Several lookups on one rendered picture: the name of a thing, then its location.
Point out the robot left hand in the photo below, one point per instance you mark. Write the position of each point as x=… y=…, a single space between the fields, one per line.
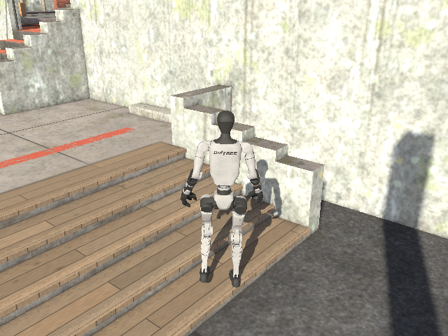
x=189 y=197

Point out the robot right hand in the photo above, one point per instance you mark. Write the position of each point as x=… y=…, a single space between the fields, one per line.
x=253 y=194

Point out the right robot upper arm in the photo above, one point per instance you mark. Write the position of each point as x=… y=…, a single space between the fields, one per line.
x=247 y=148

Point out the left robot forearm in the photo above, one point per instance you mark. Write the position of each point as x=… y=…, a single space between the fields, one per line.
x=190 y=184

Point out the right robot shin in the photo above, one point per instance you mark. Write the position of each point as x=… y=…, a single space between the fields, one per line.
x=236 y=253

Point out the right robot forearm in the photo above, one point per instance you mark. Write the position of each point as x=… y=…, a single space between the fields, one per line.
x=256 y=183

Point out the left robot upper arm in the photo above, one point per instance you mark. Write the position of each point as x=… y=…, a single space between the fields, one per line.
x=199 y=159

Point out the robot left foot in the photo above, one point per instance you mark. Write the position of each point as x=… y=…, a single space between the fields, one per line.
x=204 y=276

